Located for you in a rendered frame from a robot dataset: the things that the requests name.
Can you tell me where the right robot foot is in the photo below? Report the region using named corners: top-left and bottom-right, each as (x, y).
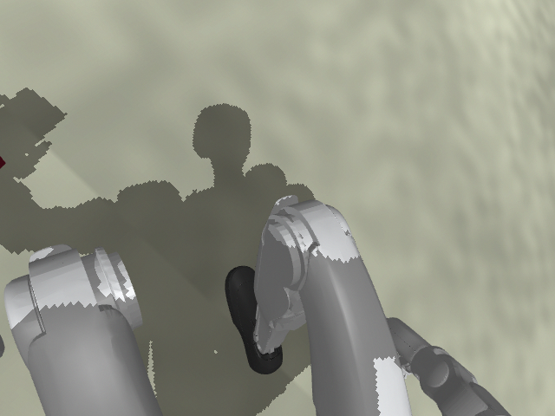
top-left (225, 266), bottom-right (283, 374)

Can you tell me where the right robot arm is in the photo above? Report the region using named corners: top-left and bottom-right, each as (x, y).
top-left (410, 346), bottom-right (512, 416)

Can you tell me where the right robot hand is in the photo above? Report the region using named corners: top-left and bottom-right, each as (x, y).
top-left (386, 317), bottom-right (431, 379)

